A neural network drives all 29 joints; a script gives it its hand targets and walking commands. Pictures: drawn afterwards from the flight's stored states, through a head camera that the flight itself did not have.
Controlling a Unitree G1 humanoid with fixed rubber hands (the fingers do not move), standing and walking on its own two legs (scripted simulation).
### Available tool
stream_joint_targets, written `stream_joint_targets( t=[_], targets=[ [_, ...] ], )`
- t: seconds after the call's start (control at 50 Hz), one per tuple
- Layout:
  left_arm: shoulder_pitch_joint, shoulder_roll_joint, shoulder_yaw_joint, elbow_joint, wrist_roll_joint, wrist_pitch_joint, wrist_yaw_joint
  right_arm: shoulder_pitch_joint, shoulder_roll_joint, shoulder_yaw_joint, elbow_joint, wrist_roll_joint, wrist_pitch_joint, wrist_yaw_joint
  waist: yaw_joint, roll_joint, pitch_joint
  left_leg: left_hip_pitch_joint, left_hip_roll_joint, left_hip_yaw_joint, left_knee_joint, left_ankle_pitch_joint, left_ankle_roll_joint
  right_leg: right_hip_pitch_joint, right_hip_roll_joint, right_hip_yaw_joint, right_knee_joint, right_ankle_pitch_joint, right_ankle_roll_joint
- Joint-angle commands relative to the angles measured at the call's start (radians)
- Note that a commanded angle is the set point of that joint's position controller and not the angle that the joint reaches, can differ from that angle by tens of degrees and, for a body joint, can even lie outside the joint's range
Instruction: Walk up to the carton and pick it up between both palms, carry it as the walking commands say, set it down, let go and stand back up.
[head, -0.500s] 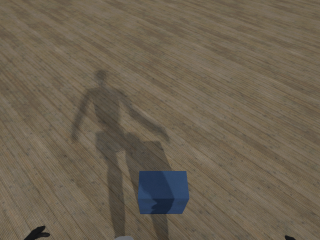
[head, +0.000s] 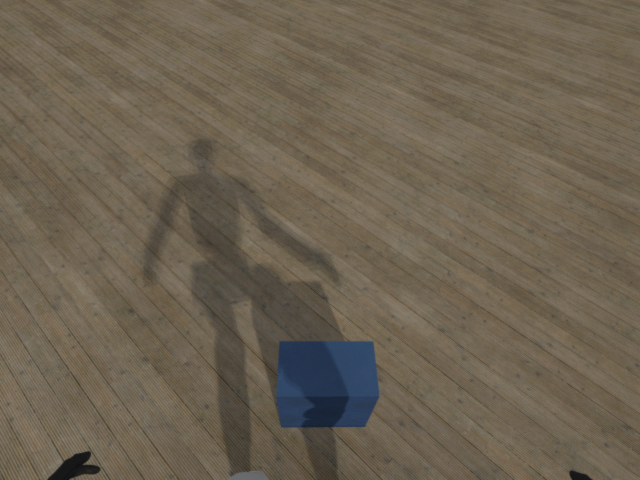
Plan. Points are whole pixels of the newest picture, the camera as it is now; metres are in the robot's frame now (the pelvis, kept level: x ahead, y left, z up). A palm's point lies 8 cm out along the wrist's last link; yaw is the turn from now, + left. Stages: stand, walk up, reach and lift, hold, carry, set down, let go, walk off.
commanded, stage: walk up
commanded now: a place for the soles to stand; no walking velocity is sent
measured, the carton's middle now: (324, 386) +0.44 -0.03 -0.61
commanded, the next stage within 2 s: reach and lift in 0.38 s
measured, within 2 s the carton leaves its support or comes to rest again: neither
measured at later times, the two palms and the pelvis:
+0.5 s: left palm out of the picture +0.14 +0.32 -0.08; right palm out of the picture +0.12 -0.33 -0.07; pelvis -0.01 +0.00 +0.00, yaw +0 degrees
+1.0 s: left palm (122, 416) +0.23 +0.29 -0.13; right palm (528, 408) +0.24 -0.30 -0.10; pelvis +0.00 +0.01 -0.02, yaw -1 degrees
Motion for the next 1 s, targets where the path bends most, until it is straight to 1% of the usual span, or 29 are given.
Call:
stream_joint_targets(
  t=[0.0,0.06,0.08,0.16,0.18,0.22,0.26,0.32,0.36,0.38,0.42,0.48,0.5,0.54,0.56,0.58,0.6,0.66,0.68,0.7,0.76,0.78,0.82,0.84,0.88,0.92,0.94,0.96,0.98],
  targets=[
    [-0.107,0.184,0.087,-0.064,-0.012,-0.006,0.003,0.006,-0.206,-0.052,-0.009,-0.019,-0.005,-0.007,-0.014,0.021,-0.076,-0.050,0.058,-0.191,-0.186,0.100,0.076,0.022,-0.093,0.132,-0.140,0.016,-0.051],
    [-0.063,0.168,0.079,-0.038,-0.017,0.000,0.001,-0.050,-0.214,-0.052,-0.012,-0.019,-0.008,-0.007,0.019,0.061,-0.027,-0.086,0.134,-0.311,-0.291,0.069,0.107,0.032,-0.047,0.120,-0.119,-0.015,-0.032],
    [-0.038,0.161,0.082,-0.033,-0.019,-0.005,-0.001,-0.063,-0.221,-0.053,-0.006,-0.022,-0.012,-0.006,0.025,0.095,-0.055,-0.074,0.135,-0.290,-0.284,0.121,0.100,0.044,-0.046,0.131,-0.142,-0.001,-0.034],
    [-0.064,0.186,0.085,-0.048,-0.011,-0.021,0.002,-0.063,-0.166,-0.036,-0.015,-0.010,-0.012,0.000,0.007,-0.009,-0.089,-0.078,0.061,-0.165,-0.169,0.185,0.051,0.103,-0.123,0.164,-0.222,0.115,-0.074],
    [-0.060,0.191,0.090,-0.053,-0.013,-0.021,0.003,-0.042,-0.165,-0.039,-0.004,-0.012,-0.009,-0.002,0.011,0.013,-0.104,-0.052,0.046,-0.134,-0.146,0.206,0.045,0.111,-0.136,0.172,-0.210,0.148,-0.077],
    [-0.091,0.186,0.079,-0.058,-0.017,-0.013,0.002,-0.017,-0.170,-0.036,-0.012,-0.010,-0.010,-0.005,-0.010,-0.047,-0.105,-0.028,0.051,-0.147,-0.132,0.213,0.058,0.070,-0.132,0.149,-0.187,0.143,-0.069],
    [-0.106,0.184,0.084,-0.060,-0.023,-0.005,0.003,-0.035,-0.199,-0.039,-0.002,-0.015,-0.011,-0.008,0.001,0.024,-0.048,-0.051,0.083,-0.217,-0.211,0.135,0.071,0.019,-0.099,0.144,-0.167,0.047,-0.052],
    [-0.068,0.189,0.090,-0.045,-0.010,-0.007,0.001,-0.070,-0.190,-0.045,-0.029,-0.015,-0.004,-0.002,0.011,0.012,-0.042,-0.087,0.092,-0.235,-0.231,0.050,0.088,0.033,-0.081,0.149,-0.204,-0.027,-0.051],
    [-0.079,0.199,0.096,-0.047,-0.011,-0.013,0.002,-0.037,-0.186,-0.044,-0.017,-0.015,-0.007,0.000,0.009,-0.008,-0.065,-0.090,0.065,-0.189,-0.191,0.053,0.069,0.047,-0.112,0.161,-0.217,-0.016,-0.064],
    [-0.229,0.069,0.139,-0.398,-0.011,0.003,-0.025,-0.327,-0.052,-0.152,-0.368,-0.048,0.083,0.036,0.004,-0.044,0.070,0.054,-0.063,0.071,-0.149,-0.080,-0.047,-0.228,0.044,0.062,-0.219,-0.103,0.009],
    [-0.142,0.095,0.212,-0.369,0.051,0.056,-0.042,-0.266,-0.064,-0.145,-0.378,-0.057,0.118,0.062,0.061,-0.069,0.095,0.093,-0.082,0.152,-0.110,-0.119,-0.049,-0.289,0.032,0.032,-0.284,-0.183,0.025],
    [-0.047,0.111,0.243,-0.332,0.066,0.114,-0.036,-0.186,-0.112,-0.206,-0.326,-0.101,0.172,0.058,-0.001,-0.113,0.068,0.154,-0.098,0.153,-0.087,-0.019,-0.072,-0.316,0.019,0.058,-0.302,-0.133,0.015],
    [-0.037,0.092,0.221,-0.339,0.065,0.102,-0.031,-0.176,-0.079,-0.176,-0.314,-0.087,0.161,0.071,0.007,-0.030,-0.007,0.164,-0.091,0.142,-0.111,-0.025,-0.064,-0.260,0.036,0.047,-0.266,-0.081,0.011],
    [-0.038,0.039,0.226,-0.374,0.058,0.093,-0.024,-0.182,-0.052,-0.195,-0.285,-0.081,0.137,0.082,0.022,-0.050,0.006,0.100,-0.091,0.138,-0.090,0.047,-0.063,-0.217,0.046,0.070,-0.233,0.002,0.022],
    [-0.077,0.061,0.226,-0.383,0.043,0.076,-0.017,-0.207,-0.030,-0.174,-0.282,-0.087,0.132,0.075,0.016,-0.003,-0.021,0.087,-0.098,0.161,-0.073,0.054,-0.067,-0.212,0.046,0.069,-0.216,0.024,0.030],
    [-0.071,0.031,0.217,-0.424,0.055,0.068,-0.021,-0.204,-0.024,-0.210,-0.294,-0.081,0.116,0.083,0.036,-0.107,-0.079,0.094,-0.082,0.122,-0.060,0.127,-0.064,-0.207,0.033,0.074,-0.194,0.092,0.039],
    [-0.116,0.059,0.216,-0.395,0.050,0.067,-0.020,-0.242,-0.061,-0.185,-0.286,-0.039,0.118,0.080,0.017,-0.006,-0.049,0.086,-0.086,0.144,-0.050,0.090,-0.071,-0.198,0.047,0.065,-0.171,0.089,0.042],
    [-0.180,0.045,0.207,-0.434,0.041,0.057,-0.005,-0.289,-0.038,-0.215,-0.261,-0.041,0.110,0.079,0.026,0.003,-0.084,-0.002,-0.079,0.128,0.009,0.111,-0.075,-0.227,0.049,0.079,-0.103,0.119,0.046],
    [-0.184,-0.013,0.173,-0.441,0.024,0.055,0.004,-0.301,-0.019,-0.195,-0.286,-0.026,0.098,0.096,-0.002,-0.011,-0.212,0.022,-0.069,0.104,0.011,0.183,-0.070,-0.195,0.071,0.061,-0.038,0.200,0.051],
    [-0.209,0.019,0.189,-0.441,-0.022,0.047,0.005,-0.390,-0.046,-0.220,-0.317,-0.017,0.087,0.090,0.022,-0.020,-0.231,-0.007,-0.071,0.113,0.042,0.165,-0.063,-0.255,0.074,0.074,-0.019,0.167,0.048],
    [-0.184,-0.025,0.176,-0.405,-0.051,0.033,0.035,-0.364,-0.064,-0.244,-0.217,-0.036,0.076,0.096,0.009,0.030,-0.307,-0.079,-0.061,0.095,0.104,0.351,-0.079,-0.273,0.096,0.069,0.094,0.328,0.053],
    [-0.219,0.010,0.195,-0.415,-0.042,0.028,0.041,-0.375,-0.057,-0.219,-0.224,-0.026,0.073,0.101,0.018,-0.003,-0.336,-0.094,-0.060,0.085,0.090,0.374,-0.078,-0.292,0.102,0.061,0.101,0.348,0.067],
    [-0.192,-0.010,0.193,-0.430,-0.060,0.027,0.055,-0.375,-0.096,-0.261,-0.210,-0.019,0.072,0.097,0.010,0.081,-0.489,-0.054,-0.055,0.076,0.154,0.466,-0.100,-0.293,0.094,0.066,0.135,0.387,0.049],
    [-0.199,-0.050,0.163,-0.403,-0.091,0.036,0.052,-0.392,-0.079,-0.253,-0.198,-0.016,0.072,0.096,0.005,0.029,-0.507,-0.057,-0.057,0.055,0.150,0.519,-0.086,-0.368,0.099,0.069,0.116,0.417,0.048],
    [-0.235,-0.049,0.173,-0.445,-0.082,0.038,0.068,-0.385,-0.077,-0.251,-0.178,-0.010,0.077,0.098,0.031,0.116,-0.554,-0.025,-0.066,0.069,0.177,0.546,-0.106,-0.393,0.086,0.073,0.127,0.426,0.046],
    [-0.271,-0.015,0.190,-0.435,-0.077,0.025,0.072,-0.424,-0.074,-0.219,-0.163,0.013,0.064,0.097,0.043,0.105,-0.582,-0.116,-0.072,0.068,0.195,0.537,-0.098,-0.431,0.083,0.076,0.156,0.416,0.049],
    [-0.280,-0.045,0.181,-0.396,-0.114,0.025,0.069,-0.449,-0.093,-0.240,-0.175,0.003,0.062,0.094,0.008,0.009,-0.568,-0.161,-0.071,0.067,0.183,0.495,-0.086,-0.406,0.082,0.090,0.138,0.432,0.046],
    [-0.319,-0.081,0.156,-0.421,-0.119,0.024,0.076,-0.480,-0.126,-0.260,-0.122,0.008,0.058,0.099,-0.008,0.115,-0.566,-0.140,-0.061,0.059,0.185,0.465,-0.114,-0.496,0.083,0.093,0.151,0.364,0.025],
    [-0.375,-0.070,0.162,-0.444,-0.117,0.030,0.079,-0.562,-0.109,-0.245,-0.153,0.026,0.063,0.101,0.007,0.062,-0.590,-0.128,-0.059,0.050,0.200,0.466,-0.101,-0.546,0.078,0.084,0.160,0.319,0.039]
  ],
)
